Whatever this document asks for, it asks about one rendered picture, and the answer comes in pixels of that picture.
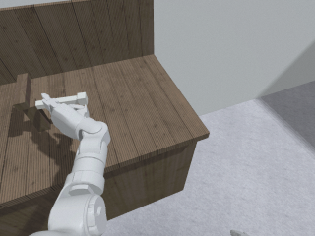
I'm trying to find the left robot upper arm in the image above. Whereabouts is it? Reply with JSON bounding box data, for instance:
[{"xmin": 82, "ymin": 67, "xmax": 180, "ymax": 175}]
[{"xmin": 29, "ymin": 193, "xmax": 107, "ymax": 236}]

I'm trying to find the robot left forearm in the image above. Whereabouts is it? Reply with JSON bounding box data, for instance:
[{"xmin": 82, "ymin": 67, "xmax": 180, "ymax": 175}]
[{"xmin": 48, "ymin": 117, "xmax": 111, "ymax": 231}]

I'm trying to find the left robot hand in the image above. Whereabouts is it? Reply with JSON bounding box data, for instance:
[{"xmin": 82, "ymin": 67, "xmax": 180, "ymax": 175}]
[{"xmin": 41, "ymin": 93, "xmax": 90, "ymax": 139}]

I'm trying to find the tap lever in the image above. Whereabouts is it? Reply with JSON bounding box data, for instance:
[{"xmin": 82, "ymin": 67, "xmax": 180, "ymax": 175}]
[{"xmin": 35, "ymin": 92, "xmax": 88, "ymax": 109}]

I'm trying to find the counter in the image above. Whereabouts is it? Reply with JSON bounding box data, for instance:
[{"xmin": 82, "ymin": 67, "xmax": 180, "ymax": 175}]
[{"xmin": 0, "ymin": 0, "xmax": 210, "ymax": 236}]

